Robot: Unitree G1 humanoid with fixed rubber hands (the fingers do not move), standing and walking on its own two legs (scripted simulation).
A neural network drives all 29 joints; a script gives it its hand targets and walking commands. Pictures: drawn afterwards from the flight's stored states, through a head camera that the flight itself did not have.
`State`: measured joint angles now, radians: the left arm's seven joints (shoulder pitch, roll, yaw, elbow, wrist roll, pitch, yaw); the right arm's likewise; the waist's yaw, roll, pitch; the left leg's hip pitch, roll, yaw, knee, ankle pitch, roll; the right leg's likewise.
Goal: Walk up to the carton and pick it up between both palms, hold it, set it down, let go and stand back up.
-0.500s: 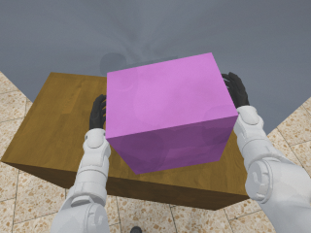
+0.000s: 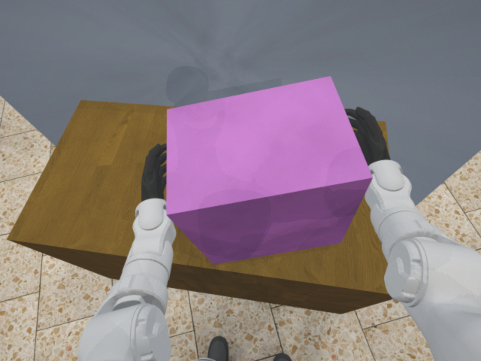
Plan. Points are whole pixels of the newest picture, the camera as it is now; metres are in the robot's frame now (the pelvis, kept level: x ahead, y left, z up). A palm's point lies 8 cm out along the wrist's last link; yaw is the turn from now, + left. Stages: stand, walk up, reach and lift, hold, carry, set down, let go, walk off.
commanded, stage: set down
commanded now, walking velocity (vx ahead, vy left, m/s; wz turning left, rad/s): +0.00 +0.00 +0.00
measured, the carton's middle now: (263, 183) +0.44 +0.04 -0.06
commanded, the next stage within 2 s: none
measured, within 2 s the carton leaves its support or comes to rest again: rests again in 0.72 s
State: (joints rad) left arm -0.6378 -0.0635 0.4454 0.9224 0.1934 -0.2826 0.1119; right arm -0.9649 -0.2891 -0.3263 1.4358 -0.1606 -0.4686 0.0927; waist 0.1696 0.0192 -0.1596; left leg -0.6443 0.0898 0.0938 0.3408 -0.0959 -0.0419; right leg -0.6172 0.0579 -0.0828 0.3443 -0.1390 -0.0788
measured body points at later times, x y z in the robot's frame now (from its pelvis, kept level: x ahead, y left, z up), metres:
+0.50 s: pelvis +0.00 +0.02 +0.00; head +0.12 +0.00 +0.43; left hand +0.38 +0.23 +0.00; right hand +0.48 -0.14 +0.02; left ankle +0.01 +0.15 -0.74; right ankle -0.01 -0.06 -0.74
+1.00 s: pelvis -0.01 +0.00 -0.01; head +0.13 -0.01 +0.42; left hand +0.38 +0.22 -0.01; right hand +0.47 -0.15 +0.00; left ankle +0.01 +0.15 -0.74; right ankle -0.01 -0.06 -0.74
